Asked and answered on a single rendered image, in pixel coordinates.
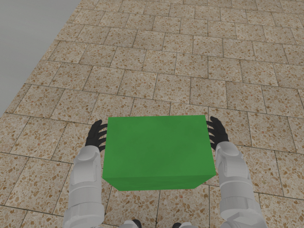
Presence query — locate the robot left hand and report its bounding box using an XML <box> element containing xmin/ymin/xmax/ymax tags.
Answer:
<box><xmin>85</xmin><ymin>120</ymin><xmax>108</xmax><ymax>152</ymax></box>

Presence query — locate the robot left forearm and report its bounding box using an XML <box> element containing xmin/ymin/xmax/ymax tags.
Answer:
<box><xmin>62</xmin><ymin>145</ymin><xmax>105</xmax><ymax>228</ymax></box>

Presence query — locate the robot left shin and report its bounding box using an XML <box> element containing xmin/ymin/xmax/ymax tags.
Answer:
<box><xmin>124</xmin><ymin>220</ymin><xmax>137</xmax><ymax>226</ymax></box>

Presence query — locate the robot right hand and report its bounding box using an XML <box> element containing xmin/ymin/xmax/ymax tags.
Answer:
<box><xmin>206</xmin><ymin>116</ymin><xmax>229</xmax><ymax>150</ymax></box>

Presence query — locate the robot right forearm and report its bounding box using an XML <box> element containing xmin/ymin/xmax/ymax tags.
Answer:
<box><xmin>215</xmin><ymin>141</ymin><xmax>268</xmax><ymax>228</ymax></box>

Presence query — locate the carton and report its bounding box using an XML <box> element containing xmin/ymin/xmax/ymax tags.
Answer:
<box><xmin>102</xmin><ymin>115</ymin><xmax>216</xmax><ymax>191</ymax></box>

